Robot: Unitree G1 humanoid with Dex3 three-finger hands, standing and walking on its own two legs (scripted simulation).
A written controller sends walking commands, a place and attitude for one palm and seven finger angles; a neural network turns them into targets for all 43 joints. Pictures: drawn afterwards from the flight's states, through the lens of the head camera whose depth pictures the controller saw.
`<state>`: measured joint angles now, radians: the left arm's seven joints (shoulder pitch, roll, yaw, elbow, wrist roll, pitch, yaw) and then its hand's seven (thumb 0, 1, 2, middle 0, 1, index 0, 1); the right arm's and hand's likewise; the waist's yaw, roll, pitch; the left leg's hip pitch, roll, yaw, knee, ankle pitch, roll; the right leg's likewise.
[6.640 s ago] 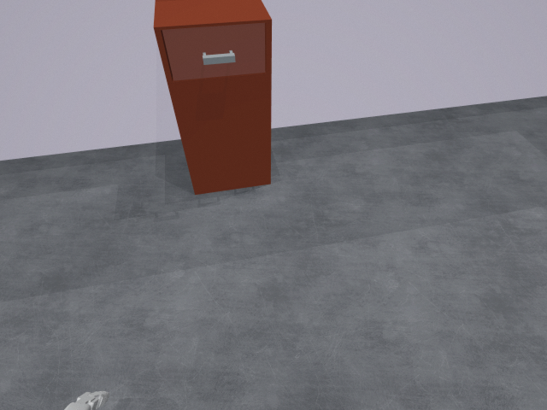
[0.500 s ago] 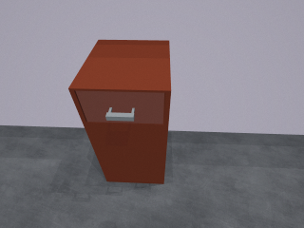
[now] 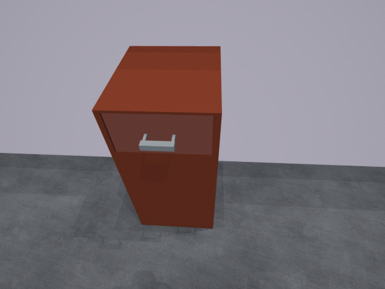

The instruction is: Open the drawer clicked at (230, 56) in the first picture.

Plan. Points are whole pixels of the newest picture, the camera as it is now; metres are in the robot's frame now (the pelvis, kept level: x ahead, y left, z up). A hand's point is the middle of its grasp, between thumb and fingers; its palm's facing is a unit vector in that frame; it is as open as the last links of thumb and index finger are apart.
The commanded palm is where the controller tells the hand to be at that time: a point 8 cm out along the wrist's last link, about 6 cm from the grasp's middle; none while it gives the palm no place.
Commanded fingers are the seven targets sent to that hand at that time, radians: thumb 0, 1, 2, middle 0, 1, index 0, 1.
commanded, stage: look again from close up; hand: left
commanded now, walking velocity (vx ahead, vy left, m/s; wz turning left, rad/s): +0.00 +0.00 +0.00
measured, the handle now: (158, 141) +0.56 +0.14 -0.06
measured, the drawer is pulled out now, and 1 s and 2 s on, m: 0.00 0.00 0.00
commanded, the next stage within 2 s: raise the hand with hooked fingers in 0.60 s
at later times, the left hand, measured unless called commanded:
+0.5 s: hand out of the picture +0.06 +0.16 -0.17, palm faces +0.04 -0.98 -0.21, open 7.3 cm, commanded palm none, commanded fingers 0.00 0.90 0.90 -0.20 -0.30 -0.20 -0.30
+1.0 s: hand (115, 233) +0.24 +0.19 -0.03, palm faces -0.04 -0.31 -0.95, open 8.0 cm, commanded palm +0.18 +0.21 -0.03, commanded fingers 0.00 0.53 0.74 -0.23 -0.54 -0.23 -0.54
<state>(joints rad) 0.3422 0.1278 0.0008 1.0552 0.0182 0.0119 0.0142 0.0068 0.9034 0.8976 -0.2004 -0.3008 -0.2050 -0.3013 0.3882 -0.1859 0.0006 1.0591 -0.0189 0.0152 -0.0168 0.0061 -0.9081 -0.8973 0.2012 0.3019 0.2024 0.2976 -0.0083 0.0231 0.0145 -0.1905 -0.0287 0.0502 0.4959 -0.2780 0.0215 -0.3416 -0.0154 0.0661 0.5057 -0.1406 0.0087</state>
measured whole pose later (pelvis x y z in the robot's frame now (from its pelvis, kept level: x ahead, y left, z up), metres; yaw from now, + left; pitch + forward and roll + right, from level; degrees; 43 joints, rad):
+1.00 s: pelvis +0.04 -0.01 -0.02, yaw -2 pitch +7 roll +2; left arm 0.40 0.28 -0.06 0.05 0.89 -0.06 0.36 0.01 0.75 0.83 -0.21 -0.41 -0.21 -0.41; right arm 0.12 -0.27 -0.04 0.55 -0.06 -0.06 0.02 0.01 -0.90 -0.90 0.20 0.30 0.20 0.30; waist 0.02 0.02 -0.11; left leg -0.39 -0.01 0.08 0.69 -0.42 0.00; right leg -0.58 0.01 0.09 0.75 -0.29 -0.01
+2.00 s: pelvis +0.04 -0.01 -0.01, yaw +2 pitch +3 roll +1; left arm 0.04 0.43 -0.07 0.05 1.01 0.00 0.20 0.00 -0.40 0.34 -0.31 -1.14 -0.32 -1.14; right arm 0.10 -0.23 -0.01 0.58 -0.03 0.10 -0.02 0.01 -0.90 -0.90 0.20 0.30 0.20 0.30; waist 0.08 0.05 -0.03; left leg -0.27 -0.02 0.01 0.59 -0.37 0.01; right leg -0.42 -0.01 0.03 0.62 -0.25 0.00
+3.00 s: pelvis +0.03 -0.01 +0.00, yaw +3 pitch +4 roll +1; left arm -0.25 0.44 -0.12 0.31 1.01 -0.11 0.15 0.00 -0.49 0.30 -0.32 -1.20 -0.33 -1.20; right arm 0.15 -0.23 -0.02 0.63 -0.01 0.11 -0.03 0.01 -0.90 -0.90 0.20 0.30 0.20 0.30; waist 0.07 0.05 -0.02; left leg -0.27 -0.02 -0.01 0.50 -0.30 0.00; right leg -0.41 -0.02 0.01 0.53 -0.19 -0.01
